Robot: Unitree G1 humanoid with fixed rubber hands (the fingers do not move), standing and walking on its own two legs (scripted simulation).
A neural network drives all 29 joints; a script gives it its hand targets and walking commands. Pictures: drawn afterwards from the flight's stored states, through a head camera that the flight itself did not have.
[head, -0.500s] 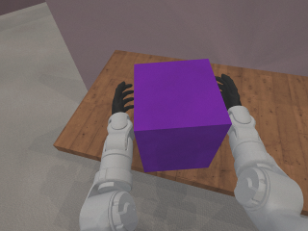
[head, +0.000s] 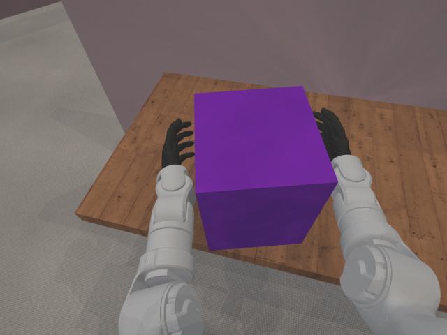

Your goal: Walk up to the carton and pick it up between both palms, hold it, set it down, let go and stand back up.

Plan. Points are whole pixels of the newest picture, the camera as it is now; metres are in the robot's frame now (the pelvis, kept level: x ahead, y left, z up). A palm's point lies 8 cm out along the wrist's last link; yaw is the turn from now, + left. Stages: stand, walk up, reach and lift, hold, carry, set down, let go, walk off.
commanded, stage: set down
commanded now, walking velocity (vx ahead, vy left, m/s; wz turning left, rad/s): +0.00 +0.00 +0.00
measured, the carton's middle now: (252, 174) +0.43 +0.01 +0.02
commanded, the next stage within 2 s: none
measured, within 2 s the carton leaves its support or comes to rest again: rests again in 1.00 s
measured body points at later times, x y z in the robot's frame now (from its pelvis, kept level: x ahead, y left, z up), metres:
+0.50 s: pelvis +0.01 +0.00 +0.00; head +0.08 +0.01 +0.44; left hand +0.42 +0.16 +0.07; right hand +0.47 -0.13 +0.07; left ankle -0.02 +0.15 -0.74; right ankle +0.01 -0.07 -0.74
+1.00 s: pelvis +0.00 +0.01 -0.01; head +0.09 +0.01 +0.44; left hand +0.43 +0.16 +0.06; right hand +0.48 -0.13 +0.05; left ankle -0.02 +0.15 -0.74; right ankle +0.01 -0.07 -0.74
